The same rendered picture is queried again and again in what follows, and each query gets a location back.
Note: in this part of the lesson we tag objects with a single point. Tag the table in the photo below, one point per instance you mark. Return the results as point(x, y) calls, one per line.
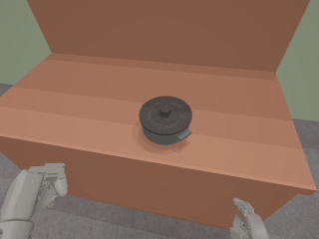
point(81, 105)

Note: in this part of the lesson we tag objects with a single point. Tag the left robot hand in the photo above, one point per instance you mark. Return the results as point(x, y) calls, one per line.
point(34, 189)

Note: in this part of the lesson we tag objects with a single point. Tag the right robot hand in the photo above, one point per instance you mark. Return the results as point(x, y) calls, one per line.
point(250, 228)

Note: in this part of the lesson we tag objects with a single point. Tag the pot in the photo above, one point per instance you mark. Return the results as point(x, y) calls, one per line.
point(167, 139)

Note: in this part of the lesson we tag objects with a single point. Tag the left robot forearm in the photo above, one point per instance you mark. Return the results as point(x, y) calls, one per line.
point(16, 229)

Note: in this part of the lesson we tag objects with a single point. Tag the knob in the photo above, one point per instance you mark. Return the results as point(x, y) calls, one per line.
point(165, 109)

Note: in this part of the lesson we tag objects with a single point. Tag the lid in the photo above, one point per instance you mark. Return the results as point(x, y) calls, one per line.
point(178, 120)

